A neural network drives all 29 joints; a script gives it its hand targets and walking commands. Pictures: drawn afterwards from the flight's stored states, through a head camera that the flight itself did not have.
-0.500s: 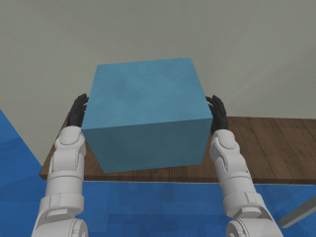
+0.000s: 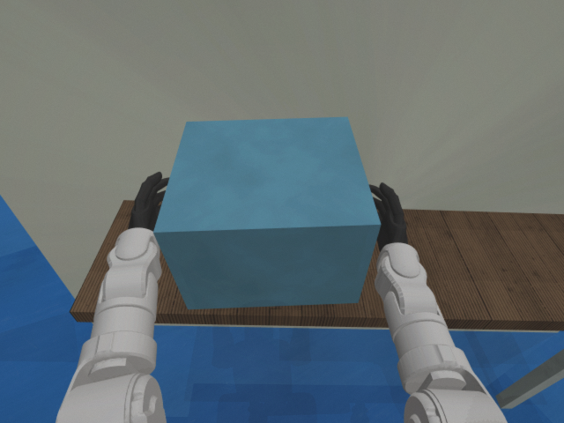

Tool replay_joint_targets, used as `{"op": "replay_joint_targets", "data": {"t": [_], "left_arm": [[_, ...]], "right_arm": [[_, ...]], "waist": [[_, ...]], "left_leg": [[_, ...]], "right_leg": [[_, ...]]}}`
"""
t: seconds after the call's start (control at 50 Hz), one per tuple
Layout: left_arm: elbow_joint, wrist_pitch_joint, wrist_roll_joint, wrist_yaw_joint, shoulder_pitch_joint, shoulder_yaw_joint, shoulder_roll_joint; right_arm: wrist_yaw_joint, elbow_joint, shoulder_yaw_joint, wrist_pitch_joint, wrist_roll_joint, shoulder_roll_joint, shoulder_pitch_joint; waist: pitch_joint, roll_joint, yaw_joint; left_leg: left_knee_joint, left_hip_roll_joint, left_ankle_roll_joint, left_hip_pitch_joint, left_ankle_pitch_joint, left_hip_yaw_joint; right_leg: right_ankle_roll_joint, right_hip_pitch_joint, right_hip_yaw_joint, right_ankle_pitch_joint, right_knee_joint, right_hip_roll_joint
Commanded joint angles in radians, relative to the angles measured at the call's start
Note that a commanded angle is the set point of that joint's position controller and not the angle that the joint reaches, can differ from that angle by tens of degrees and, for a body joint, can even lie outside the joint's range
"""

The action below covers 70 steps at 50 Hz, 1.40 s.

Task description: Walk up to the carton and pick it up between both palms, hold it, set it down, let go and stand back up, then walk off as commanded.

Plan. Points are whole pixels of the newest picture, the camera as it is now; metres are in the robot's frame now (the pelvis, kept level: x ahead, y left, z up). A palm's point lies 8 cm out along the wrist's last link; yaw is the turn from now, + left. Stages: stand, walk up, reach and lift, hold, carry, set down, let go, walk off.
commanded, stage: set down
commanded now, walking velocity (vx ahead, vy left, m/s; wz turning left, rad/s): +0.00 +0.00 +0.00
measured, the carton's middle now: (270, 210) +0.43 +0.02 +0.09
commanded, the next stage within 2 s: none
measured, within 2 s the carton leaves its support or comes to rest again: neither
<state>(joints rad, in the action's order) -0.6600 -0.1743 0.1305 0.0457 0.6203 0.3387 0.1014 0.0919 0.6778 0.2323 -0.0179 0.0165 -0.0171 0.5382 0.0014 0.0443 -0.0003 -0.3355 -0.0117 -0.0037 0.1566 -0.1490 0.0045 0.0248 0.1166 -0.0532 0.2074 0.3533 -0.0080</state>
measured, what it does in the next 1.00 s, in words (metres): stands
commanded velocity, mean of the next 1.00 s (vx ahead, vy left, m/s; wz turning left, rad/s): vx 0.00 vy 0.00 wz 0.00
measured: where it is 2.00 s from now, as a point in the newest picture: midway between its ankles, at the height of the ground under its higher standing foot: outside the picture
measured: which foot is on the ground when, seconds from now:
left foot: down 0.00-1.00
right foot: down 0.00-1.00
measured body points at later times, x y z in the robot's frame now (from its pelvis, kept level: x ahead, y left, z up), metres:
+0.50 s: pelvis +0.03 +0.00 +0.00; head +0.05 +0.01 +0.45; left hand +0.43 +0.20 +0.08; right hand +0.42 -0.16 +0.08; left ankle +0.02 +0.12 -0.75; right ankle -0.01 -0.10 -0.75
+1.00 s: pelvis +0.04 +0.00 +0.00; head +0.10 +0.02 +0.44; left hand +0.44 +0.20 +0.04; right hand +0.42 -0.16 +0.03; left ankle +0.02 +0.12 -0.75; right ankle -0.01 -0.10 -0.75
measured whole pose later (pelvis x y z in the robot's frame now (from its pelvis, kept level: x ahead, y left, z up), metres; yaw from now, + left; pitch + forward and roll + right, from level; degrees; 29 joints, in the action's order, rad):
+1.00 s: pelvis +0.04 +0.00 +0.00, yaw +0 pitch +9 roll +0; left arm -0.88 0.12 0.13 0.03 0.63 0.35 0.10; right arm 0.09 0.84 0.31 -0.25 0.10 -0.03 0.54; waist -0.04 0.04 0.00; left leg -0.36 -0.01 0.00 0.32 -0.19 0.00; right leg 0.02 0.27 -0.05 0.24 0.35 -0.01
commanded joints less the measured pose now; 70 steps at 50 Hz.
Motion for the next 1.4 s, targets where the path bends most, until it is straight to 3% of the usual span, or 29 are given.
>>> {"op": "replay_joint_targets", "data": {"t": [0.0, 0.04, 0.12, 0.14, 0.24, 0.28, 0.36, 0.38, 0.42, 0.56, 0.58, 0.6, 0.64, 0.66, 0.68, 0.7, 0.72, 0.76, 0.78, 0.88, 0.94, 0.96, 1.08, 1.12, 1.2, 1.22, 1.26, 1.3, 1.38], "left_arm": [[0.077, 0.09, 0.02, 0.124, 0.691, -0.295, -0.481], [0.069, 0.101, 0.049, 0.116, 0.63, -0.27, -0.491], [0.068, 0.124, 0.019, 0.12, 0.648, -0.291, -0.494], [0.068, 0.121, 0.027, 0.121, 0.668, -0.295, -0.499], [0.085, 0.139, 0.076, 0.119, 0.617, -0.245, -0.47], [0.06, 0.146, 0.057, 0.118, 0.589, -0.255, -0.489], [0.1, 0.176, 0.042, 0.11, 0.655, -0.299, -0.508], [0.034, 0.163, 0.063, 0.114, 0.567, -0.259, -0.474], [0.049, 0.178, 0.071, 0.118, 0.6, -0.256, -0.49], [0.058, 0.224, 0.065, 0.114, 0.615, -0.278, -0.491], [0.026, 0.243, 0.071, 0.112, 0.623, -0.268, -0.49], [0.028, 0.243, 0.055, 0.11, 0.619, -0.3, -0.517], [-0.019, 0.257, 0.079, 0.112, 0.624, -0.266, -0.511], [-0.046, 0.255, 0.08, 0.114, 0.637, -0.26, -0.481], [-0.052, 0.27, 0.096, 0.112, 0.611, -0.235, -0.471], [-0.049, 0.271, 0.093, 0.116, 0.633, -0.236, -0.467], [-0.035, 0.288, 0.091, 0.11, 0.635, -0.262, -0.477], [-0.055, 0.302, 0.089, 0.104, 0.636, -0.242, -0.489], [-0.084, 0.31, 0.074, 0.101, 0.657, -0.272, -0.51], [-0.118, 0.361, 0.067, 0.078, 0.697, -0.306, -0.538], [-0.116, 0.395, 0.059, 0.061, 0.706, -0.325, -0.55], [-0.152, 0.398, 0.059, 0.061, 0.673, -0.314, -0.551], [-0.181, 0.443, 0.038, 0.035, 0.673, -0.338, -0.589], [-0.231, 0.457, 0.055, 0.047, 0.596, -0.331, -0.573], [-0.253, 0.487, 0.078, 0.056, 0.65, -0.31, -0.531], [-0.264, 0.501, 0.063, 0.065, 0.657, -0.313, -0.522], [-0.325, 0.518, 0.068, 0.064, 0.612, -0.296, -0.535], [-0.306, 0.549, 0.074, 0.06, 0.654, -0.31, -0.539], [-0.349, 0.587, 0.071, 0.067, 0.696, -0.269, -0.505]], "right_arm": [[-0.193, -0.147, -0.211, -0.086, 0.17, -0.388, 0.759], [-0.199, -0.125, -0.255, -0.093, 0.14, -0.399, 0.721], [-0.178, -0.166, -0.25, -0.106, 0.156, -0.414, 0.728], [-0.183, -0.096, -0.226, -0.103, 0.155, -0.413, 0.709], [-0.187, -0.097, -0.271, -0.112, 0.165, -0.409, 0.636], [-0.179, -0.123, -0.276, -0.121, 0.163, -0.425, 0.653], [-0.173, -0.131, -0.269, -0.149, 0.176, -0.442, 0.653], [-0.169, -0.116, -0.289, -0.133, 0.168, -0.422, 0.621], [-0.163, -0.079, -0.283, -0.134, 0.163, -0.456, 0.603], [-0.164, -0.04, -0.282, -0.173, 0.199, -0.454, 0.594], [-0.164, -0.047, -0.265, -0.18, 0.22, -0.473, 0.585], [-0.167, -0.022, -0.234, -0.185, 0.221, -0.467, 0.565], [-0.175, -0.006, -0.206, -0.191, 0.239, -0.456, 0.603], [-0.171, -0.002, -0.201, -0.196, 0.258, -0.437, 0.578], [-0.175, -0.025, -0.225, -0.201, 0.231, -0.444, 0.609], [-0.175, -0.016, -0.233, -0.211, 0.235, -0.47, 0.631], [-0.17, 0.033, -0.217, -0.22, 0.244, -0.475, 0.568], [-0.178, -0.005, -0.219, -0.222, 0.244, -0.466, 0.621], [-0.18, 0.019, -0.182, -0.238, 0.256, -0.451, 0.621], [-0.184, 0.085, -0.131, -0.282, 0.316, -0.438, 0.605], [-0.193, 0.127, -0.154, -0.316, 0.301, -0.45, 0.641], [-0.195, 0.095, -0.141, -0.322, 0.323, -0.453, 0.67], [-0.199, 0.094, -0.16, -0.363, 0.3, -0.458, 0.695], [-0.191, 0.115, -0.181, -0.367, 0.295, -0.471, 0.666], [-0.186, 0.172, -0.18, -0.373, 0.302, -0.47, 0.632], [-0.178, 0.143, -0.191, -0.372, 0.286, -0.484, 0.635], [-0.174, 0.113, -0.227, -0.409, 0.294, -0.498, 0.683], [-0.18, 0.144, -0.212, -0.411, 0.304, -0.536, 0.653], [-0.18, 0.205, -0.251, -0.407, 0.295, -0.538, 0.648]], "waist": [[-0.45, -0.06, 0.018], [-0.445, -0.086, 0.084], [-0.507, -0.019, 0.041], [-0.485, -0.067, 0.025], [-0.5, -0.08, 0.072], [-0.52, -0.009, 0.068], [-0.578, -0.068, 0.022], [-0.531, -0.039, 0.067], [-0.528, -0.053, 0.036], [-0.588, -0.056, 0.04], [-0.572, -0.059, 0.045], [-0.593, -0.072, 0.002], [-0.571, -0.102, 0.018], [-0.562, -0.066, 0.021], [-0.588, -0.082, 0.073], [-0.545, -0.056, 0.054], [-0.567, -0.078, 0.031], [-0.573, -0.102, 0.073], [-0.617, -0.105, 0.023], [-0.673, -0.123, 0.014], [-0.754, -0.182, 0.033], [-0.737, -0.137, 0.071], [-0.815, -0.177, 0.063], [-0.787, -0.126, 0.076], [-0.739, -0.146, 0.066], [-0.757, -0.083, 0.042], [-0.812, -0.098, 0.088], [-0.851, -0.098, 0.062], [-0.829, -0.058, 0.087]], "left_leg": [[0.069, 0.004, 0.035, -0.138, 0.14, -0.067], [0.042, -0.002, 0.046, -0.173, 0.254, -0.07], [0.02, 0.002, 0.048, -0.157, 0.297, -0.071], [0.018, 0.002, 0.056, -0.143, 0.29, -0.073], [0.009, 0.0, 0.062, -0.143, 0.389, -0.08], [0.011, -0.001, 0.048, -0.123, 0.375, -0.078], [-0.022, 0.003, 0.072, -0.14, 0.456, -0.068], [-0.029, 0.006, 0.061, -0.115, 0.465, -0.078], [-0.028, -0.003, 0.064, -0.078, 0.462, -0.074], [-0.026, -0.002, 0.065, -0.041, 0.493, -0.081], [-0.037, 0.005, 0.068, -0.026, 0.475, -0.08], [-0.049, 0.015, 0.078, -0.075, 0.524, -0.071], [-0.071, 0.028, 0.068, -0.143, 0.559, -0.058], [-0.048, 0.02, 0.063, -0.079, 0.49, -0.083], [-0.038, 0.017, 0.059, -0.043, 0.457, -0.089], [-0.032, 0.013, 0.05, 0.002, 0.419, -0.09], [-0.034, 0.008, 0.066, 0.003, 0.444, -0.088], [-0.05, 0.024, 0.065, -0.04, 0.484, -0.09], [-0.072, 0.029, 0.076, -0.059, 0.52, -0.07], [-0.1, 0.049, 0.095, -0.129, 0.584, -0.067], [-0.148, 0.068, 0.098, -0.255, 0.745, -0.042], [-0.147, 0.068, 0.09, -0.231, 0.738, -0.052], [-0.185, 0.082, 0.105, -0.278, 0.822, -0.035], [-0.18, 0.075, 0.091, -0.23, 0.803, -0.038], [-0.153, 0.052, 0.083, -0.074, 0.676, -0.056], [-0.153, 0.044, 0.067, 0.004, 0.611, -0.066], [-0.16, 0.042, 0.067, 0.018, 0.666, -0.063], [-0.149, 0.049, 0.068, 0.065, 0.629, -0.061], [-0.093, 0.028, 0.048, 0.249, 0.487, -0.092]], "right_leg": [[-0.047, -0.096, -0.016, -0.181, -0.097, 0.005], [-0.043, -0.098, -0.007, -0.218, -0.092, -0.006], [-0.059, -0.146, -0.01, -0.343, -0.072, -0.007], [-0.057, -0.127, -0.01, -0.336, -0.06, 0.002], [-0.059, -0.177, 0.004, -0.466, -0.042, 0.004], [-0.067, -0.191, 0.0, -0.499, -0.042, 0.0], [-0.068, -0.172, -0.017, -0.571, -0.006, -0.002], [-0.071, -0.193, 0.006, -0.645, -0.004, 0.007], [-0.07, -0.23, 0.008, -0.646, -0.007, 0.007], [-0.084, -0.23, 0.016, -0.74, 0.019, 0.021], [-0.084, -0.209, 0.002, -0.696, 0.032, 0.018], [-0.073, -0.154, -0.006, -0.668, 0.013, 0.008], [-0.051, -0.024, -0.01, -0.547, -0.008, -0.002], [-0.057, -0.106, -0.004, -0.61, -0.005, 0.011], [-0.063, -0.154, 0.018, -0.626, 0.011, 0.02], [-0.074, -0.17, 0.021, -0.664, 0.022, 0.026], [-0.07, -0.186, 0.016, -0.666, 0.023, 0.02], [-0.057, -0.111, 0.006, -0.61, 0.024, 0.011], [-0.05, -0.06, -0.011, -0.564, 0.016, 0.008], [-0.029, 0.036, -0.024, -0.517, -0.004, -0.005], [-0.031, 0.216, -0.029, -0.5, 0.015, -0.007], [-0.022, 0.196, -0.036, -0.446, 0.002, -0.012], [-0.01, 0.251, -0.029, -0.514, 0.01, -0.016], [-0.015, 0.209, -0.011, -0.575, 0.012, -0.011], [-0.029, 0.088, 0.012, -0.649, 0.039, 0.016], [-0.041, 0.006, 0.015, -0.709, 0.052, 0.014], [-0.059, 0.023, 0.015, -0.815, 0.097, 0.026], [-0.057, -0.016, 0.022, -0.832, 0.11, 0.029], [-0.08, -0.171, 0.058, -0.92, 0.14, 0.052]]}}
